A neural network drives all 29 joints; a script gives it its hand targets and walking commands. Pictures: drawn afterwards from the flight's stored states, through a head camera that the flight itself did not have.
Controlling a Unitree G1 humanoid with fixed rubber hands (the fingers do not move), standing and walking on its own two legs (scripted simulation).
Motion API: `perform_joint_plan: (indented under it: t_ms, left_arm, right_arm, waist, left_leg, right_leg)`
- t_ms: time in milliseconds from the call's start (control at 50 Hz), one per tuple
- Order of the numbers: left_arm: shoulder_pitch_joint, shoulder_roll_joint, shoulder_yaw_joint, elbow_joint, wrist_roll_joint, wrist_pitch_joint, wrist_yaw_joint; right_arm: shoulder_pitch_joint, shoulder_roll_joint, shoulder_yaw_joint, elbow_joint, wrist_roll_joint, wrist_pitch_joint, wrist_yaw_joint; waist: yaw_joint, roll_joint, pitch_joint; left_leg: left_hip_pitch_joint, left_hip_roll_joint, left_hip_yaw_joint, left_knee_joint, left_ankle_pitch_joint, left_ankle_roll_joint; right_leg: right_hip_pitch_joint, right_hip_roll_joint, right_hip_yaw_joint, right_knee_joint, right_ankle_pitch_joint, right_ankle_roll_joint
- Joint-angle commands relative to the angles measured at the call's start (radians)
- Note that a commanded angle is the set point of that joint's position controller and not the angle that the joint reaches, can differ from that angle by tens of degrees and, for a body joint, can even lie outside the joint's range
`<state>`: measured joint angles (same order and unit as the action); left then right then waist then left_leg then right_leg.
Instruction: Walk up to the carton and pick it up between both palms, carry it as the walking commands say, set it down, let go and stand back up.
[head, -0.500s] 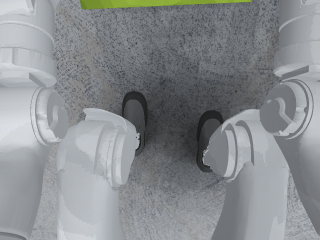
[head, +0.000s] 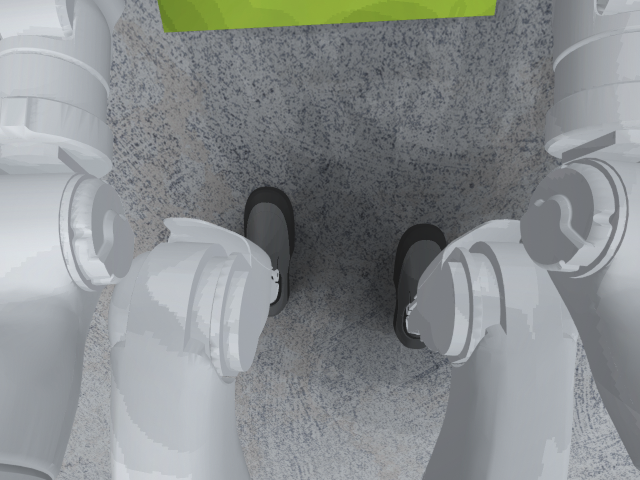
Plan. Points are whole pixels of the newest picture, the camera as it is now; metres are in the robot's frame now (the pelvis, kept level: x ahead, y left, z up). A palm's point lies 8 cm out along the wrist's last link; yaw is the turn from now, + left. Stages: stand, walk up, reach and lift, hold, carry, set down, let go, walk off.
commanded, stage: set down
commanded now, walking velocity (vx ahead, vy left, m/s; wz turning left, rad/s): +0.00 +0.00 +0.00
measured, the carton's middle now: out of the picture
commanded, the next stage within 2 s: none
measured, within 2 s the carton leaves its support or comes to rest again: neither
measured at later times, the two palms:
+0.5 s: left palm out of the picture +0.54 +0.22 -0.22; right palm out of the picture +0.57 -0.16 -0.22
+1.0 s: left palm out of the picture +0.54 +0.22 -0.22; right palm out of the picture +0.57 -0.16 -0.23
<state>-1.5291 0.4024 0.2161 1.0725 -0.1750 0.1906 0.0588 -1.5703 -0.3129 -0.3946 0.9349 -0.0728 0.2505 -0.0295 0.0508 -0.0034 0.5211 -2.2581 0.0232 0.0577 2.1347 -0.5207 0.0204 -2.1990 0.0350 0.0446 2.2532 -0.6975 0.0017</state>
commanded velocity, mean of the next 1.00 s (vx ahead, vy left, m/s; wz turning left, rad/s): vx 0.00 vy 0.00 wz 0.00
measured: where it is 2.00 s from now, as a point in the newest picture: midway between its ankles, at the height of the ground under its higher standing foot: (342, 288)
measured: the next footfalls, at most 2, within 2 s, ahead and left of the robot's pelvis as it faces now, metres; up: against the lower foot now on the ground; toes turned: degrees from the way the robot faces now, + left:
none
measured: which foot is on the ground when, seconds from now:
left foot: down 0.00-1.00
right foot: down 0.00-1.00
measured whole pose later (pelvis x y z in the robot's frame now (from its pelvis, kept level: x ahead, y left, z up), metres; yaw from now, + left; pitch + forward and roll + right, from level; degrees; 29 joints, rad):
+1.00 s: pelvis +0.01 +0.00 -0.01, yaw +0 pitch +37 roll +3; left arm -1.53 0.42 0.22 1.12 -0.15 0.12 0.01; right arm -1.57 -0.31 -0.39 0.98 -0.07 0.18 0.01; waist 0.05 0.00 0.52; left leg -2.27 0.03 0.06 2.17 -0.56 0.02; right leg -2.21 0.05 0.04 2.29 -0.73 0.00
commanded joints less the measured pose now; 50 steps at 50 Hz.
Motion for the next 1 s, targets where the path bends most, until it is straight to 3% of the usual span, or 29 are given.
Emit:
perform_joint_plan:
  t_ms: [0, 20, 40, 60, 80, 120, 180, 200, 220, 280, 300, 320, 380, 460, 520, 560, 620, 720, 740, 760, 800, 820, 860, 880, 900, 920, 940, 960, 980]
  left_arm:
    - [-0.478, -0.695, -0.247, -0.192, -0.074, -0.06, -0.265]
    - [-0.479, -0.699, -0.243, -0.174, -0.076, -0.06, -0.267]
    - [-0.479, -0.689, -0.249, -0.191, -0.069, -0.063, -0.268]
    - [-0.465, -0.687, -0.246, -0.2, -0.058, -0.06, -0.27]
    - [-0.44, -0.697, -0.239, -0.15, -0.071, -0.054, -0.275]
    - [-0.418, -0.703, -0.228, -0.162, -0.046, -0.055, -0.274]
    - [-0.447, -0.678, -0.224, -0.177, -0.043, -0.06, -0.276]
    - [-0.431, -0.676, -0.226, -0.154, -0.041, -0.057, -0.274]
    - [-0.453, -0.694, -0.229, -0.183, -0.047, -0.061, -0.28]
    - [-0.392, -0.691, -0.197, -0.111, -0.031, -0.054, -0.282]
    - [-0.387, -0.711, -0.208, -0.143, -0.039, -0.054, -0.286]
    - [-0.366, -0.699, -0.199, -0.096, -0.034, -0.054, -0.283]
    - [-0.39, -0.663, -0.182, -0.145, -0.016, -0.06, -0.28]
    - [-0.35, -0.713, -0.195, -0.11, -0.022, -0.055, -0.289]
    - [-0.361, -0.702, -0.181, -0.118, -0.015, -0.056, -0.291]
    - [-0.329, -0.703, -0.178, -0.103, 0.009, -0.055, -0.286]
    - [-0.323, -0.703, -0.176, -0.121, -0.009, -0.063, -0.287]
    - [-0.34, -0.653, -0.142, -0.097, 0.005, -0.06, -0.283]
    - [-0.329, -0.658, -0.142, -0.123, 0.007, -0.071, -0.283]
    - [-0.323, -0.654, -0.16, -0.108, -0.006, -0.071, -0.279]
    - [-0.293, -0.635, -0.14, -0.063, 0.012, -0.068, -0.269]
    - [-0.282, -0.614, -0.141, -0.056, 0.006, -0.071, -0.264]
    - [-0.317, -0.562, -0.126, -0.083, 0.016, -0.08, -0.254]
    - [-0.316, -0.534, -0.112, -0.056, 0.009, -0.085, -0.246]
    - [-0.296, -0.498, -0.086, -0.042, 0.028, -0.086, -0.232]
    - [-0.299, -0.478, -0.084, -0.048, 0.022, -0.092, -0.228]
    - [-0.304, -0.409, -0.076, -0.058, 0.023, -0.098, -0.213]
    - [-0.294, -0.387, -0.062, -0.053, 0.04, -0.1, -0.199]
    - [-0.255, -0.314, -0.051, -0.048, 0.044, -0.112, -0.179]
  right_arm:
    - [-0.209, 0.751, 0.421, 0.118, 0.112, -0.026, 0.252]
    - [-0.249, 0.754, 0.436, 0.101, 0.117, -0.03, 0.25]
    - [-0.216, 0.751, 0.417, 0.112, 0.111, -0.03, 0.254]
    - [-0.204, 0.769, 0.408, 0.107, 0.103, -0.03, 0.256]
    - [-0.196, 0.737, 0.409, 0.129, 0.09, -0.028, 0.253]
    - [-0.186, 0.743, 0.399, 0.132, 0.092, -0.029, 0.255]
    - [-0.204, 0.749, 0.394, 0.122, 0.088, -0.028, 0.259]
    - [-0.14, 0.763, 0.381, 0.183, 0.077, -0.021, 0.264]
    - [-0.129, 0.758, 0.371, 0.176, 0.061, -0.023, 0.264]
    - [-0.173, 0.742, 0.39, 0.158, 0.076, -0.024, 0.256]
    - [-0.152, 0.734, 0.385, 0.16, 0.077, -0.028, 0.254]
    - [-0.134, 0.754, 0.382, 0.175, 0.068, -0.024, 0.258]
    - [-0.129, 0.754, 0.37, 0.168, 0.055, -0.022, 0.261]
    - [-0.135, 0.748, 0.371, 0.165, 0.053, -0.028, 0.261]
    - [-0.098, 0.741, 0.355, 0.176, 0.042, -0.025, 0.263]
    - [-0.099, 0.745, 0.367, 0.183, 0.054, -0.031, 0.26]
    - [-0.076, 0.752, 0.364, 0.188, 0.05, -0.031, 0.253]
    - [-0.12, 0.718, 0.366, 0.171, 0.056, -0.032, 0.245]
    - [-0.114, 0.739, 0.367, 0.171, 0.054, -0.037, 0.247]
    - [-0.084, 0.709, 0.352, 0.183, 0.045, -0.042, 0.243]
    - [-0.095, 0.65, 0.342, 0.188, 0.043, -0.049, 0.233]
    - [-0.071, 0.634, 0.327, 0.213, 0.031, -0.049, 0.232]
    - [-0.085, 0.585, 0.318, 0.192, 0.021, -0.056, 0.221]
    - [-0.077, 0.585, 0.328, 0.211, 0.025, -0.057, 0.216]
    - [-0.109, 0.559, 0.325, 0.2, 0.036, -0.063, 0.205]
    - [-0.088, 0.509, 0.31, 0.204, 0.033, -0.067, 0.194]
    - [-0.089, 0.48, 0.302, 0.22, 0.033, -0.067, 0.183]
    - [-0.099, 0.44, 0.305, 0.219, 0.048, -0.077, 0.172]
    - [-0.071, 0.352, 0.268, 0.215, 0.034, -0.088, 0.15]
  waist:
    - [-0.023, -0.108, -1.029]
    - [-0.021, -0.136, -1.017]
    - [-0.019, -0.102, -0.998]
    - [-0.025, -0.108, -0.983]
    - [-0.048, -0.115, -0.964]
    - [-0.016, -0.099, -0.948]
    - [-0.033, -0.113, -0.934]
    - [-0.031, -0.122, -0.927]
    - [-0.041, -0.103, -0.913]
    - [-0.028, -0.119, -0.895]
    - [-0.031, -0.09, -0.892]
    - [-0.031, -0.115, -0.883]
    - [-0.014, -0.131, -0.849]
    - [-0.039, -0.117, -0.839]
    - [-0.041, -0.103, -0.846]
    - [-0.019, -0.108, -0.835]
    - [-0.034, -0.104, -0.851]
    - [-0.014, -0.127, -0.848]
    - [0.006, -0.125, -0.849]
    - [-0.034, -0.129, -0.856]
    - [-0.023, -0.097, -0.855]
    - [-0.04, -0.128, -0.84]
    - [-0.032, -0.111, -0.842]
    - [-0.024, -0.14, -0.87]
    - [0.009, -0.142, -0.867]
    - [-0.017, -0.126, -0.872]
    - [-0.018, -0.133, -0.862]
    - [0.007, -0.098, -0.898]
    - [-0.007, -0.099, -0.891]
  left_leg:
    - [0.585, -0.07, -0.065, 0.011, 0.42, 0.007]
    - [0.559, -0.069, -0.064, 0.012, 0.389, 0.013]
    - [0.577, -0.072, -0.066, 0.014, 0.396, 0.016]
    - [0.569, -0.072, -0.068, 0.014, 0.396, 0.018]
    - [0.575, -0.074, -0.079, 0.024, 0.413, 0.015]
    - [0.555, -0.075, -0.073, 0.019, 0.417, 0.011]
    - [0.538, -0.075, -0.07, 0.009, 0.372, 0.014]
    - [0.525, -0.069, -0.076, 0.001, 0.35, 0.014]
    - [0.506, -0.075, -0.069, 0.016, 0.353, 0.006]
    - [0.512, -0.071, -0.071, 0.013, 0.358, 0.016]
    - [0.479, -0.072, -0.065, 0.02, 0.357, 0.008]
    - [0.506, -0.074, -0.077, 0.029, 0.381, 0.019]
    - [0.477, -0.078, -0.077, 0.01, 0.352, 0.022]
    - [0.507, -0.085, -0.105, 0.033, 0.4, 0.022]
    - [0.493, -0.081, -0.098, 0.026, 0.372, 0.021]
    - [0.469, -0.08, -0.09, 0.031, 0.374, 0.019]
    - [0.517, -0.089, -0.103, 0.05, 0.421, 0.022]
    - [0.483, -0.074, -0.078, 0.042, 0.374, 0.013]
    - [0.473, -0.083, -0.085, 0.04, 0.382, 0.021]
    - [0.47, -0.078, -0.096, 0.043, 0.387, 0.019]
    - [0.528, -0.072, -0.092, 0.041, 0.418, 0.011]
    - [0.512, -0.071, -0.088, 0.03, 0.376, 0.009]
    - [0.508, -0.066, -0.081, 0.039, 0.383, -0.001]
    - [0.518, -0.065, -0.087, 0.039, 0.384, 0.002]
    - [0.511, -0.065, -0.08, 0.029, 0.378, 0.003]
    - [0.536, -0.056, -0.077, 0.045, 0.408, -0.005]
    - [0.546, -0.055, -0.091, 0.038, 0.401, 0.003]
    - [0.541, -0.051, -0.075, 0.04, 0.413, -0.008]
    - [0.584, -0.057, -0.08, 0.053, 0.427, -0.005]
  right_leg:
    - [0.313, 0.031, -0.045, -0.173, 0.4, -0.034]
    - [0.313, 0.033, -0.038, -0.181, 0.384, -0.03]
    - [0.273, 0.039, -0.047, -0.163, 0.375, -0.034]
    - [0.269, 0.037, -0.044, -0.173, 0.378, -0.036]
    - [0.262, 0.032, -0.05, -0.164, 0.375, -0.034]
    - [0.255, 0.038, -0.039, -0.164, 0.383, -0.035]
    - [0.272, 0.037, -0.044, -0.164, 0.369, -0.032]
    - [0.279, 0.039, -0.051, -0.153, 0.364, -0.034]
    - [0.265, 0.041, -0.034, -0.171, 0.368, -0.042]
    - [0.277, 0.036, -0.041, -0.165, 0.365, -0.03]
    - [0.287, 0.038, -0.029, -0.158, 0.384, -0.037]
    - [0.252, 0.036, -0.031, -0.162, 0.38, -0.038]
    - [0.246, 0.04, -0.038, -0.155, 0.369, -0.027]
    - [0.213, 0.034, -0.029, -0.154, 0.376, -0.03]
    - [0.219, 0.041, -0.032, -0.154, 0.368, -0.033]
    - [0.237, 0.043, -0.03, -0.15, 0.4, -0.029]
    - [0.217, 0.037, -0.016, -0.155, 0.397, -0.031]
    - [0.289, 0.033, -0.016, -0.163, 0.397, -0.015]
    - [0.274, 0.042, -0.02, -0.151, 0.406, -0.018]
    - [0.262, 0.04, -0.03, -0.144, 0.409, -0.024]
    - [0.231, 0.03, -0.031, -0.15, 0.384, -0.02]
    - [0.254, 0.03, -0.05, -0.146, 0.371, -0.015]
    - [0.253, 0.027, -0.033, -0.154, 0.387, -0.017]
    - [0.268, 0.024, -0.042, -0.146, 0.379, -0.013]
    - [0.271, 0.022, -0.042, -0.144, 0.373, -0.003]
    - [0.285, 0.018, -0.032, -0.152, 0.397, -0.009]
    - [0.257, 0.015, -0.042, -0.144, 0.379, -0.002]
    - [0.299, 0.016, -0.029, -0.153, 0.407, -0.009]
    - [0.241, 0.011, -0.039, -0.142, 0.381, -0.005]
